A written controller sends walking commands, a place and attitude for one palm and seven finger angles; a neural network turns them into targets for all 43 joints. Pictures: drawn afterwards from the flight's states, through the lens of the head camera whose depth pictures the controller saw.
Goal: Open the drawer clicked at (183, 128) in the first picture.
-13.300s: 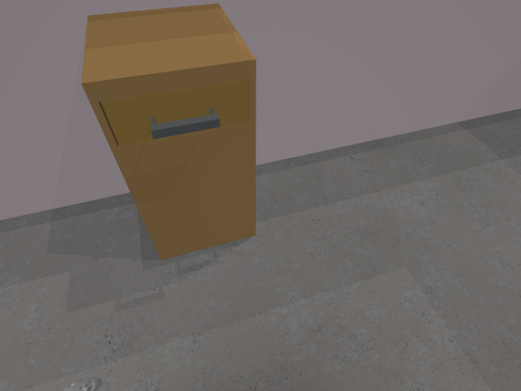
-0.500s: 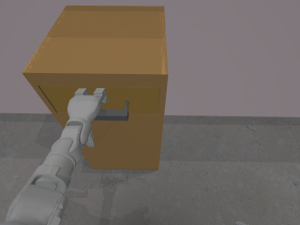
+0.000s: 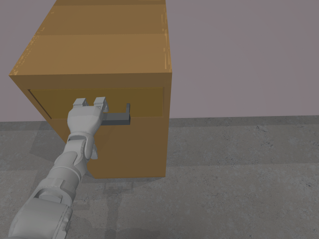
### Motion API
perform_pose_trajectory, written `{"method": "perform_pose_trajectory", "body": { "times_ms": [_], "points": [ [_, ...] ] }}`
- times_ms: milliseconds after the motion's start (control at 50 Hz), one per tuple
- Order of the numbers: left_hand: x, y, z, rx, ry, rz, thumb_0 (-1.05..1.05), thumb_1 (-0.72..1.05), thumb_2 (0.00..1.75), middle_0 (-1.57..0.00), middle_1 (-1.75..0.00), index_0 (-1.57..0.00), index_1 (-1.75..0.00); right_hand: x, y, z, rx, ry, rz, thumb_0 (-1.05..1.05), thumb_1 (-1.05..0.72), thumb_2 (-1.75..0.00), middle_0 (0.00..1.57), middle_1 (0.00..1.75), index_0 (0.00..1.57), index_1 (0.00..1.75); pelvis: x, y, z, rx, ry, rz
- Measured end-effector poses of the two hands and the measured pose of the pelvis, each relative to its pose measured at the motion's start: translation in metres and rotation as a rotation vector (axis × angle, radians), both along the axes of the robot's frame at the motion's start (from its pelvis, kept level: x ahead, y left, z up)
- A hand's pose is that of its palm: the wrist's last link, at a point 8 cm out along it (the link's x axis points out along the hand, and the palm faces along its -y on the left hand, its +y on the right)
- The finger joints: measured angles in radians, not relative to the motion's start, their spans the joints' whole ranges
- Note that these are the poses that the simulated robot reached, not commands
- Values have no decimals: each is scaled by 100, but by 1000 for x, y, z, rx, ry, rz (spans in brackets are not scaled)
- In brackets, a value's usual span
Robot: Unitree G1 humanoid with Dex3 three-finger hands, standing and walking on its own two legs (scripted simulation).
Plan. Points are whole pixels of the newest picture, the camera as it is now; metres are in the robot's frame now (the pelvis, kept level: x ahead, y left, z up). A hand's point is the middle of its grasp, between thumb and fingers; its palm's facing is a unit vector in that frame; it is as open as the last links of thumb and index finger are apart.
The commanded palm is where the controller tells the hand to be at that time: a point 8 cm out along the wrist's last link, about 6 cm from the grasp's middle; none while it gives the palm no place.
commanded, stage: lower the fingers behind the handle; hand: left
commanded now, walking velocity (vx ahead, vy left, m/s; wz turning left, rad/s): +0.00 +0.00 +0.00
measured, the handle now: (100, 113) +0.48 +0.19 -0.01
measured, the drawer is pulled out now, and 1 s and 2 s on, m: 0.00 0.00 0.01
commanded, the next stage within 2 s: close the thumb around the handle in 0.82 s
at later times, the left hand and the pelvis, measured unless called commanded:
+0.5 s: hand (95, 133) +0.42 +0.20 -0.03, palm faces -0.01 -0.03 -1.00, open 13.8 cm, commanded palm +0.40 +0.20 +0.02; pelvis -0.01 +0.00 -0.02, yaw +0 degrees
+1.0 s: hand (94, 131) +0.43 +0.20 -0.03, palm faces -0.01 -0.04 -1.00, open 13.7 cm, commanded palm +0.40 +0.20 +0.02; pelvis +0.00 +0.00 -0.02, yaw +0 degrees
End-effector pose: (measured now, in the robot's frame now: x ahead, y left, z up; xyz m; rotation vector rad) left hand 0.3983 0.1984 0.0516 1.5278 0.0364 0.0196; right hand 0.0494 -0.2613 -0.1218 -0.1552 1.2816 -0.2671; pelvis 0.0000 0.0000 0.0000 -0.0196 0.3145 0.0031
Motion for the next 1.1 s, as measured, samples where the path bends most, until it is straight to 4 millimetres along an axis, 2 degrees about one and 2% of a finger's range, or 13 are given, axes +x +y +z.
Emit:
{"method": "perform_pose_trajectory", "body": {
  "times_ms": [280,480,600,800,980,1100],
  "points": [
    [2,-2,-14,14,25,22,0,-49,30,-28,-120,-32,-120,11,-1,-2,-17,-42,22,1,-91,-90,20,30,20,30,-7,-2,-7,-3,22,8],
    [3,0,-30,13,5,10,0,-49,30,-29,-120,-32,-120,0,-3,-13,-25,-7,22,1,-91,-90,20,30,20,30,-7,-2,-17,-8,56,7],
    [8,3,-32,26,4,37,0,-49,30,-29,-120,-32,-120,-8,-1,-17,-18,25,11,1,-91,-90,20,30,20,30,-7,-2,-19,-10,61,8],
    [14,3,-30,1,49,23,0,-49,30,-30,-120,-32,-120,-13,0,-11,-27,33,-9,1,-91,-90,20,30,20,30,-3,-1,-14,-11,60,1],
    [10,7,-32,2,7,12,0,-48,30,-30,-121,-32,-120,-4,-1,-11,-32,28,1,1,-91,-90,20,30,20,30,0,2,-16,-13,64,0],
    [9,6,-31,11,10,33,0,-35,36,-30,-122,-33,-121,6,2,-12,-22,16,13,1,-91,-90,20,30,20,30,1,4,-15,-16,57,8]
  ]
}}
